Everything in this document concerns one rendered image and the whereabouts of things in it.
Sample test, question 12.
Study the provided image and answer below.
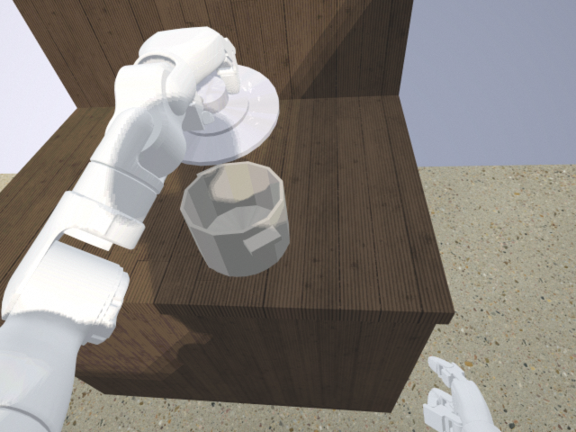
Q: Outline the table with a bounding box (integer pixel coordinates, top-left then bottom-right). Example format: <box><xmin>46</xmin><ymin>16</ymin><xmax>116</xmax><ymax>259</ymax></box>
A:
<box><xmin>0</xmin><ymin>0</ymin><xmax>455</xmax><ymax>413</ymax></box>

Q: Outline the pot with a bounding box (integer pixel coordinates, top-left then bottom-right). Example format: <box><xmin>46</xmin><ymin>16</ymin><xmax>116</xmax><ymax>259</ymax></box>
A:
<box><xmin>180</xmin><ymin>161</ymin><xmax>290</xmax><ymax>277</ymax></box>

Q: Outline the robot left forearm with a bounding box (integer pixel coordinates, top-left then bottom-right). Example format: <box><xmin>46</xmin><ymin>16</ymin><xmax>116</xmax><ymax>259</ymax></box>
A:
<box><xmin>1</xmin><ymin>49</ymin><xmax>196</xmax><ymax>320</ymax></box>

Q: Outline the left robot hand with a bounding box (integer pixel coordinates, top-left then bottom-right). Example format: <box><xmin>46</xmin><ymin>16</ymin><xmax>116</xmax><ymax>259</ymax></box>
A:
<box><xmin>139</xmin><ymin>27</ymin><xmax>240</xmax><ymax>131</ymax></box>

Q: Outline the lid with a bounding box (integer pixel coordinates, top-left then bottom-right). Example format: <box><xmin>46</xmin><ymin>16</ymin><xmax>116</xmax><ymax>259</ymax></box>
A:
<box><xmin>181</xmin><ymin>65</ymin><xmax>279</xmax><ymax>166</ymax></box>

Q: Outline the right robot hand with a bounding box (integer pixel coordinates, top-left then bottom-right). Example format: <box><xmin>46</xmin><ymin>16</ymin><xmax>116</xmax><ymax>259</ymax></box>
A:
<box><xmin>423</xmin><ymin>356</ymin><xmax>494</xmax><ymax>432</ymax></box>

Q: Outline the left robot upper arm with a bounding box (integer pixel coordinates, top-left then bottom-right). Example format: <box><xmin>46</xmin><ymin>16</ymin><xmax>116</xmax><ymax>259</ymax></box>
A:
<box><xmin>0</xmin><ymin>240</ymin><xmax>130</xmax><ymax>432</ymax></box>

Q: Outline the knob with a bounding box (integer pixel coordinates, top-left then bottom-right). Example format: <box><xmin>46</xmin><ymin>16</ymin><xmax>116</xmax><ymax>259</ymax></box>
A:
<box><xmin>196</xmin><ymin>76</ymin><xmax>229</xmax><ymax>113</ymax></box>

